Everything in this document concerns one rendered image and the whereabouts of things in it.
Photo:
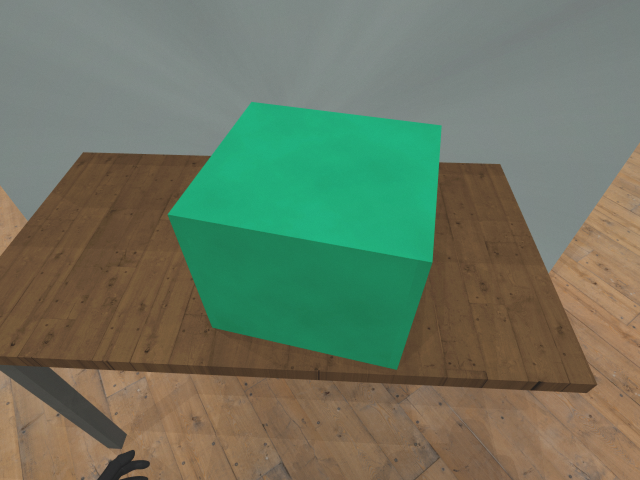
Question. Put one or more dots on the left robot hand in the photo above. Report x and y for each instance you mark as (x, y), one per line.
(122, 465)

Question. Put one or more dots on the carton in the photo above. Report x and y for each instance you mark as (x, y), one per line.
(314, 229)

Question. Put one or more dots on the table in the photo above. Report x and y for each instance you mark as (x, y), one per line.
(96, 279)

